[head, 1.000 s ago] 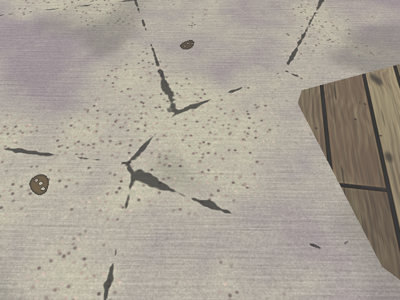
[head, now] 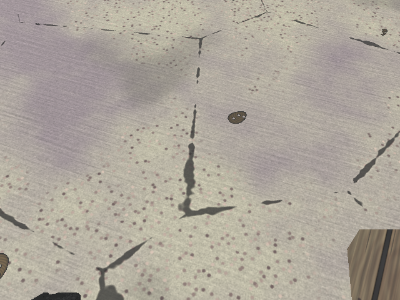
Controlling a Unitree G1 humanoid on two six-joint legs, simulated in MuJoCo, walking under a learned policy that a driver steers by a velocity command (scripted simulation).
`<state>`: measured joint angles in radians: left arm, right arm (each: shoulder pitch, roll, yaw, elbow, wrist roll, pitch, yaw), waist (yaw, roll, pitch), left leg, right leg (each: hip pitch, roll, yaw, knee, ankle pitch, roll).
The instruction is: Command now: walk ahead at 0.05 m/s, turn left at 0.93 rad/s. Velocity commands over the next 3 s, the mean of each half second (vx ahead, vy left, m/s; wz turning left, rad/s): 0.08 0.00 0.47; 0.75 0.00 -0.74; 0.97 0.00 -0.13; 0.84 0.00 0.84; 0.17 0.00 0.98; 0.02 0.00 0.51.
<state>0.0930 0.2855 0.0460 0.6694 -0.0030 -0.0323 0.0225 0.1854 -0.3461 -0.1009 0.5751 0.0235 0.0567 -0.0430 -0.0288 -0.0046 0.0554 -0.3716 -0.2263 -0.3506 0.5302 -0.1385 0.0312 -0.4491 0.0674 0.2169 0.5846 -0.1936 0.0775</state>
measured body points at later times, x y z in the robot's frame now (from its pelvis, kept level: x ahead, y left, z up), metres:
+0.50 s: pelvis +0.04 -0.04 +0.00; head +0.06 -0.02 +0.45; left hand +0.07 +0.25 -0.12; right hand +0.25 -0.24 -0.09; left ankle -0.02 +0.08 -0.73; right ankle +0.09 -0.15 -0.72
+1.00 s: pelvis +0.29 -0.14 -0.04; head +0.33 -0.16 +0.40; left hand +0.50 +0.11 -0.13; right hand +0.31 -0.43 -0.16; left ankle +0.08 +0.10 -0.61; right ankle +0.37 -0.22 -0.73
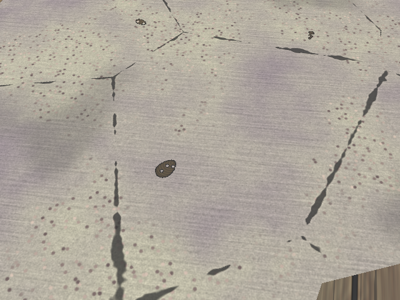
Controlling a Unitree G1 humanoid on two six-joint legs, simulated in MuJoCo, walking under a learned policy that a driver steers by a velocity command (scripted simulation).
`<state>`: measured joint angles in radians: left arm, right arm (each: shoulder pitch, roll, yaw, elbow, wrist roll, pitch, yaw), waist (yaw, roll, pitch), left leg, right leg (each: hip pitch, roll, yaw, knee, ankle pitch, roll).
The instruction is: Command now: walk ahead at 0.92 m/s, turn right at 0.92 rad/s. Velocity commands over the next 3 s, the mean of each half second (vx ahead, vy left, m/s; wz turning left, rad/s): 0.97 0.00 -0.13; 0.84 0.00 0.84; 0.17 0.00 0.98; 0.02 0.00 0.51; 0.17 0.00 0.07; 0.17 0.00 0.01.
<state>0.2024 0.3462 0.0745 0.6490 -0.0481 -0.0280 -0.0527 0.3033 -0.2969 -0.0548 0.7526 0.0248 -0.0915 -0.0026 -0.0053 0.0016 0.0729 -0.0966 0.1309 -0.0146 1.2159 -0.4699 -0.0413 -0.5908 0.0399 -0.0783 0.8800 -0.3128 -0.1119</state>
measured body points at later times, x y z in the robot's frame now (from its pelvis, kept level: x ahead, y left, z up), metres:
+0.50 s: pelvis +0.46 -0.02 +0.01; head +0.49 -0.03 +0.46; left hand +0.52 +0.25 -0.11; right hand +0.62 -0.29 -0.08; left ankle +0.59 +0.02 -0.69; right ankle +0.18 -0.10 -0.56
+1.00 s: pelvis +0.90 -0.06 +0.04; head +0.94 -0.03 +0.48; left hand +0.98 +0.25 -0.04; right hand +1.10 -0.30 -0.06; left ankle +0.75 +0.00 -0.57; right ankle +1.02 -0.17 -0.69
